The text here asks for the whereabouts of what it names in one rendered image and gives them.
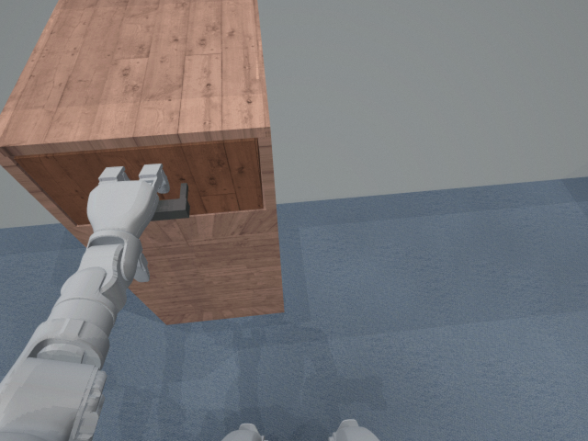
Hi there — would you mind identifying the cabinet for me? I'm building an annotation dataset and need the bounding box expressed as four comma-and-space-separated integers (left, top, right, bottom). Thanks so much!
0, 0, 284, 325

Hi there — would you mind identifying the left robot hand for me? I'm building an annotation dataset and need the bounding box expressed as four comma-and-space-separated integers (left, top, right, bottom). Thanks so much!
87, 164, 170, 282

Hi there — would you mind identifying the left robot forearm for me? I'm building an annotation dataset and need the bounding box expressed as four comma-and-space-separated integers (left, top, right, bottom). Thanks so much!
0, 230, 141, 403

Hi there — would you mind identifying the right robot shin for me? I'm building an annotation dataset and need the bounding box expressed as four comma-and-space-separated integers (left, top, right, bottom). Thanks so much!
336, 419, 358, 432

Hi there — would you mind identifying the handle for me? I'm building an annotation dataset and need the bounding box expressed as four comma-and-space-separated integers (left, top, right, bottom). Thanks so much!
151, 183, 190, 221

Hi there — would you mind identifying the robot shin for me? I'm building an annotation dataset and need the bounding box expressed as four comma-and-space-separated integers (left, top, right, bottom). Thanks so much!
336, 419, 358, 432
239, 424, 259, 434

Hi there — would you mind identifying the drawer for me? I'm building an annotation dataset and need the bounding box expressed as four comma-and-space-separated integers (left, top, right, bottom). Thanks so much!
14, 138, 264, 225

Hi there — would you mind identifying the left robot shin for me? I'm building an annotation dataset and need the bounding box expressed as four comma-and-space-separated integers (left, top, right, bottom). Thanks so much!
239, 424, 259, 434

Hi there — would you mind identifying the robot left upper arm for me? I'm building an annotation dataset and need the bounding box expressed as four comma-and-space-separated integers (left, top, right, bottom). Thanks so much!
0, 357, 107, 441

